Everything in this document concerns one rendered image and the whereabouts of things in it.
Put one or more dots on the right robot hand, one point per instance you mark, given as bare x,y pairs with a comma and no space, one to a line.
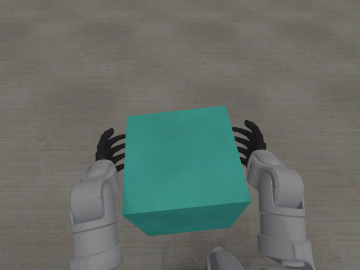
256,141

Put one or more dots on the robot right shin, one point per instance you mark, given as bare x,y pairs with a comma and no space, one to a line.
217,249

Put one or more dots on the carton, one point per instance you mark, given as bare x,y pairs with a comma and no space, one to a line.
182,172

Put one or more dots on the robot left forearm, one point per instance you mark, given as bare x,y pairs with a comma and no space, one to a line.
93,219

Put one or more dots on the left robot hand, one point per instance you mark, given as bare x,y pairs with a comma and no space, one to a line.
104,150

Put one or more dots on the right robot thigh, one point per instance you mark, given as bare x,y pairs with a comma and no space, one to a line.
222,260

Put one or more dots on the robot right forearm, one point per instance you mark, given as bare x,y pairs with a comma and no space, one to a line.
282,236

